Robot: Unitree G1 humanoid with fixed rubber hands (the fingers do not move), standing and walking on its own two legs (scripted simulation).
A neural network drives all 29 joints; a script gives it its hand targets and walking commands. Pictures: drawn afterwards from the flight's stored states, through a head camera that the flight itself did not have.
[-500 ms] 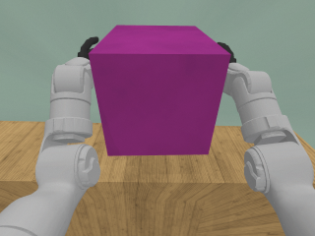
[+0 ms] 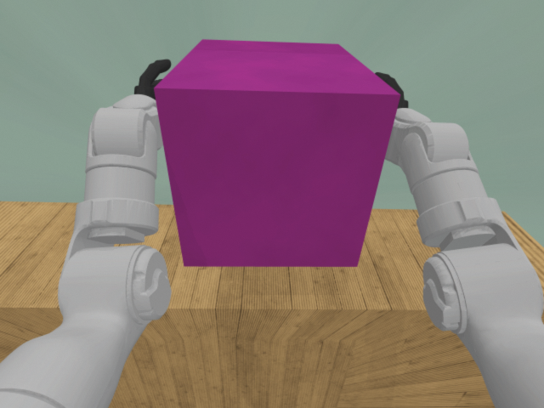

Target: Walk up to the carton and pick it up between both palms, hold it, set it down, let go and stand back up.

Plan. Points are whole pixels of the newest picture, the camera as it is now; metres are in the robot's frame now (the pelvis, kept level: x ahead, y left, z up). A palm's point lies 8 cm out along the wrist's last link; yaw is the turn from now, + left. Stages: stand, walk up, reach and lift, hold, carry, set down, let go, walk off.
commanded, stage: hold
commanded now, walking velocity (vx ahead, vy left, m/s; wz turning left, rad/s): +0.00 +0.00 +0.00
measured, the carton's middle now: (271, 140) +0.41 +0.01 +0.28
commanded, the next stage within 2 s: none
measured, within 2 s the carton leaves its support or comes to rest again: neither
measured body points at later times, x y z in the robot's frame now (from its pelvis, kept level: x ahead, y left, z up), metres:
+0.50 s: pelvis +0.00 +0.00 +0.00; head -0.10 +0.02 +0.44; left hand +0.39 +0.17 +0.34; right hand +0.38 -0.16 +0.33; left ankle -0.01 +0.12 -0.75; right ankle +0.04 -0.10 -0.75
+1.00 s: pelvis +0.00 +0.00 +0.00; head -0.11 +0.01 +0.44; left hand +0.38 +0.16 +0.33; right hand +0.38 -0.16 +0.33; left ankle -0.01 +0.12 -0.75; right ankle +0.04 -0.10 -0.75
